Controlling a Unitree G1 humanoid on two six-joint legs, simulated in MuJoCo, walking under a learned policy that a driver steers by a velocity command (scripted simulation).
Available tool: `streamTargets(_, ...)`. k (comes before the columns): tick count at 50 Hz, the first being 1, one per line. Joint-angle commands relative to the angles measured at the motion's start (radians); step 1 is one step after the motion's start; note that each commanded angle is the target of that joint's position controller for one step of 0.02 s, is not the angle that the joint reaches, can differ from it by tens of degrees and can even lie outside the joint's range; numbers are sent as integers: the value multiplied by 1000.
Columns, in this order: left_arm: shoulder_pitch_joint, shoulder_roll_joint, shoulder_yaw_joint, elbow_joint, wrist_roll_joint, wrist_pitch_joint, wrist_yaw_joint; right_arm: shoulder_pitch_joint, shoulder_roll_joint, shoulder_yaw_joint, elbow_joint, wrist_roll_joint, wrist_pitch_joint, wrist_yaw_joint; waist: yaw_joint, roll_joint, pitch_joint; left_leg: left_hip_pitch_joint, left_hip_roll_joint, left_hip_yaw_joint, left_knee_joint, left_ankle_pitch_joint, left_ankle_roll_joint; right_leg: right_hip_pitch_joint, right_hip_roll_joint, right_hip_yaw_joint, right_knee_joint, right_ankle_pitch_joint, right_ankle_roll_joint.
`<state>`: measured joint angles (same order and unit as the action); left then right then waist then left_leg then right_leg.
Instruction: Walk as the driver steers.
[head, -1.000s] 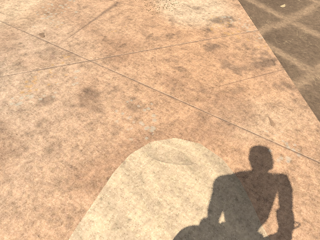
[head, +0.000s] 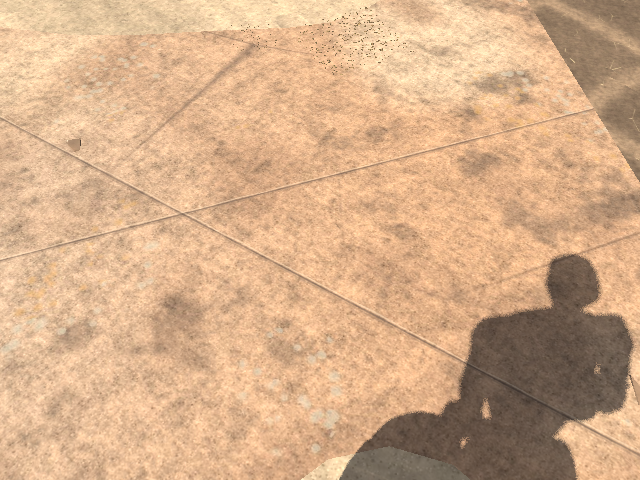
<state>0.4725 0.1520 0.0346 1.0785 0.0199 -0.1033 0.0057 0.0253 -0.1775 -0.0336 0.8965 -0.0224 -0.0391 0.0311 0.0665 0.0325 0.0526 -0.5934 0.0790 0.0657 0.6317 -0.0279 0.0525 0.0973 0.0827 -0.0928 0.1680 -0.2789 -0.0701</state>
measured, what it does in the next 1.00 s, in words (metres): walks ahead: left foot, then right foot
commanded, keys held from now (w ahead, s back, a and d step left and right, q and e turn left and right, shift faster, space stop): w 0.46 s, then no key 0.54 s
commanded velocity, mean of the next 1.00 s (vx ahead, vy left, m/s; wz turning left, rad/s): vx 0.34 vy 0.00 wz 0.00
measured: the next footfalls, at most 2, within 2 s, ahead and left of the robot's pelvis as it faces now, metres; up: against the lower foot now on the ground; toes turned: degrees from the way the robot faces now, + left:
left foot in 0.10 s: +0.23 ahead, +0.10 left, +0.00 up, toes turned +5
right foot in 0.64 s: +0.52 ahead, -0.06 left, +0.00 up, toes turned -4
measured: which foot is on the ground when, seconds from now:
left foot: up 0.00-0.08, down 0.10-0.64, up 0.66-1.00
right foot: down 0.00-0.10, up 0.12-0.62, down 0.64-1.00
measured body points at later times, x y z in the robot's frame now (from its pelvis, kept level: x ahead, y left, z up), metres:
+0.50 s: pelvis +0.27 +0.04 +0.01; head +0.30 +0.05 +0.45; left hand +0.43 +0.26 -0.13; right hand +0.20 -0.19 -0.14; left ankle +0.19 +0.10 -0.74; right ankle +0.44 -0.11 -0.69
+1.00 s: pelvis +0.41 +0.01 +0.00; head +0.42 +0.00 +0.45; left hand +0.43 +0.23 -0.16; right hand +0.44 -0.22 -0.16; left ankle +0.42 +0.14 -0.74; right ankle +0.48 -0.06 -0.74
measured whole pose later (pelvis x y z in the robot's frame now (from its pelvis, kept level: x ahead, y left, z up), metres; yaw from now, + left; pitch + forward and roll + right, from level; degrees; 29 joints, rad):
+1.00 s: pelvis +0.41 +0.01 +0.00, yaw +0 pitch -1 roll -1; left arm 0.28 0.16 0.01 1.05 0.01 -0.03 0.02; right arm 0.25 -0.16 -0.02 1.07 -0.03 0.02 -0.03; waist 0.01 0.02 0.03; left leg -0.26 0.04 0.00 0.57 -0.31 0.02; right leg -0.27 0.06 -0.12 0.41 -0.12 -0.10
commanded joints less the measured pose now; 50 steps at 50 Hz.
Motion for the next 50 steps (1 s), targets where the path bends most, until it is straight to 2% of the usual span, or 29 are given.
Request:
streamTargets(1, 64, 148, 27, -6, 7, -2, 13, -80, -71, -16, -81, 1, -24, -4, -26, -104, 65, -11, -35, 21, -65, -71, 37, 32, -312, 112, 45, 640, -122)
streamTargets(2, 43, 157, 30, -8, 8, -1, 15, -35, -78, -21, -71, 1, -29, -8, -52, -110, 42, 67, -62, 34, -87, -111, 56, 33, -311, 97, 106, 776, -110)
streamTargets(3, 28, 169, 33, -8, 9, 2, 16, 59, -93, -31, -41, -1, -35, -15, -93, -115, -7, 185, -96, 46, -109, -138, 75, 29, -303, 85, 216, 899, -98)
streamTargets(4, 8, 171, 33, -11, 5, 7, 14, 228, -112, -45, 17, -7, -43, -23, -165, -86, -93, 382, -122, 60, -173, -95, 98, -20, -267, 52, 402, 905, -78)
streamTargets(5, 0, 146, 24, -35, -5, 6, 10, 407, -175, -66, 62, -32, -53, -34, -225, -32, -206, 652, 24, -96, -176, -146, 145, -217, -225, 27, 665, 641, -59)
streamTargets(6, 114, 41, 4, -59, -51, 7, -4, 499, -286, -94, 72, -46, -51, -34, -189, 207, -352, 955, 341, -606, -263, -239, 294, -593, -39, -20, 1081, -37, -7)
streamTargets(7, 55, 134, 29, -53, -25, 8, -3, 423, -247, -88, 65, -8, -34, -26, -172, 87, -331, 889, 326, -732, -365, -283, 284, -696, -36, 135, 1183, -202, -25)
streamTargets(8, -41, 141, 35, -86, -18, 8, -4, 300, -197, -72, 47, 4, -33, -23, -128, 43, -166, 739, 292, -553, -376, -290, 247, -746, -96, 143, 1172, -114, -31)
streamTargets(9, -91, 128, 32, -97, -15, 3, -7, 245, -134, -54, 40, 3, -41, -19, -108, -8, -92, 612, 249, -447, -413, -199, 218, -721, -131, 142, 1113, -45, -31)
streamTargets(11, -80, 93, 31, -90, 12, 25, -15, 234, -69, -32, 65, 7, -54, -25, -49, 13, -35, 464, 163, -289, -455, -77, 153, -627, -172, 136, 1009, 0, -18)
streamTargets(12, -65, 76, 30, -84, 17, 38, -21, 259, -65, -28, 78, 7, -61, -28, -38, 23, -37, 443, 150, -256, -463, -31, 147, -599, -172, 128, 987, 7, -9)
streamTargets(14, -92, 71, 30, -96, 21, 55, -29, 311, -93, -31, 98, 12, -73, -32, -28, 19, -24, 436, 134, -211, -480, 48, 153, -623, -177, 107, 951, 33, 8)
streamTargets(17, -226, 86, 30, -144, 19, 67, -35, 366, -115, -32, 111, 12, -75, -32, -46, 18, 18, 459, 120, -172, -521, 53, 154, -730, -200, 82, 852, 134, 34)
streamTargets(23, -447, 75, 14, -219, 3, 61, -39, 471, -110, -22, 134, 11, -72, -35, -102, 29, 48, 554, 96, -106, -520, 187, 134, -751, -173, 29, 559, 281, 47)
streamTargets(25, -475, 64, 7, -225, 2, 55, -33, 491, -100, -16, 147, 8, -69, -40, -107, 27, 59, 588, 93, -66, -467, 381, 125, -713, -143, 3, 480, 288, 36)
streamTargets(28, -444, 70, 5, -214, 2, 39, -19, 494, -103, -13, 163, -1, -63, -49, -95, 58, 30, 633, 101, -45, -352, 612, 106, -606, -98, -8, 416, 245, 4)
streamTargets(30, -299, 108, 20, -162, 7, 23, -6, 455, -122, -18, 161, 0, -62, -57, -36, 70, -29, 659, 95, -54, -200, 722, 83, -461, -52, -2, 349, 215, -29)
streamTargets(31, -179, 120, 28, -119, 16, 7, 0, 433, -129, -19, 160, 11, -58, -58, 22, 34, -77, 637, 61, -34, -46, 655, 58, -322, -51, -3, 231, 351, -44)
streamTargets(32, -60, 182, 41, -86, 36, -7, 7, 448, -108, -12, 142, 26, -61, -60, 43, -22, -179, 482, 20, -20, 153, 359, 32, -82, -196, 105, 284, 729, -71)
streamTargets(33, -9, 250, 56, -82, 44, -3, 3, 614, 3, 9, 152, 70, -51, -62, -15, -238, -358, 219, -133, 28, 519, -514, -3, 228, -522, 417, 376, 1269, -251)
streamTargets(34, -30, 225, 51, -98, -16, 12, -5, 628, -65, -11, 184, 65, -31, -69, -8, -150, -450, 192, -148, -110, 626, -609, -8, 194, -534, 491, 334, 1271, -315)
streamTargets(35, -141, 181, 39, -118, -26, 20, -4, 527, -83, -19, 162, 34, -23, -66, -32, -105, -317, 161, -110, -130, 629, -545, -14, 42, -481, 404, 263, 1085, -290)
streamTargets(36, -219, 119, 19, -125, -20, 23, 1, 443, -67, -18, 144, 9, -20, -61, -49, -85, -183, 142, -81, -125, 572, -487, -19, -98, -428, 336, 201, 937, -247)
streamTargets(37, -240, 82, 5, -119, -17, 23, 9, 409, -60, -21, 141, -4, -11, -56, -70, -80, -116, 175, -56, -129, 503, -447, -26, -201, -384, 275, 156, 872, -208)
streamTargets(39, -248, 63, -9, -104, -11, 24, 20, 450, -21, -15, 164, -14, 20, -48, -114, -91, -106, 317, -52, -107, 391, -403, -40, -337, -324, 186, 120, 803, -160)
streamTargets(41, -245, 94, -8, -97, -1, 19, 18, 467, 5, -6, 180, -7, 43, -52, -134, -101, -122, 375, -62, -82, 281, -398, -48, -376, -300, 150, 109, 738, -150)
streamTargets(44, -222, 124, -6, -87, 5, 29, 14, 395, -17, -2, 177, -5, 66, -67, -109, -136, -113, 386, -58, -63, 122, -373, -46, -395, -290, 172, 67, 387, -136)
streamTargets(47, -216, 134, -2, -79, -2, 56, 14, 344, -31, 2, 177, -1, 71, -66, -93, -144, -71, 414, -57, -49, 23, -314, -39, -452, -285, 220, 5, -42, -113)
streamTargets(50, -211, 122, -3, -71, -14, 79, 18, 360, -20, 14, 197, -7, 55, -66, -105, -81, -5, 503, -38, -63, -188, -204, -19, -532, -264, 235, 2, -241, -43)
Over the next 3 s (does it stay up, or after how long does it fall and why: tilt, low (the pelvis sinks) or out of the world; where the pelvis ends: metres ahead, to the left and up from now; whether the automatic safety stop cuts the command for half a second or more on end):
stays up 0.92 0.03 0.00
